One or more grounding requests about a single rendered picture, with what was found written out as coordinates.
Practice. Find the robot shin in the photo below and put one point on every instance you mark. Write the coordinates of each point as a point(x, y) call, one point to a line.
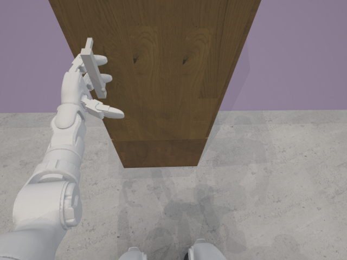
point(199, 241)
point(133, 249)

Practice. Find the left robot shin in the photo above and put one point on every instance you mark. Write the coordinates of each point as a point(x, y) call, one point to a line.
point(133, 249)

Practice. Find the left robot forearm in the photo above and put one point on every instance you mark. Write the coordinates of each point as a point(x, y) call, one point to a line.
point(64, 154)

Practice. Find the left robot upper arm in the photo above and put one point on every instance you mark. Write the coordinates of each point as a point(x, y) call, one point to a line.
point(44, 212)

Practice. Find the cupboard door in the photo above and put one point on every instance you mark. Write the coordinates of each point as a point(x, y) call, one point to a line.
point(169, 60)

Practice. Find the left robot hand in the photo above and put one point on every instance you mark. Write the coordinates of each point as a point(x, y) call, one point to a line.
point(74, 86)

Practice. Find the handle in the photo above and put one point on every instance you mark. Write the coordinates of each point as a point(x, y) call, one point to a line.
point(92, 69)

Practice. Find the right robot shin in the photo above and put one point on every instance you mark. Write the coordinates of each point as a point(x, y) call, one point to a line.
point(199, 241)

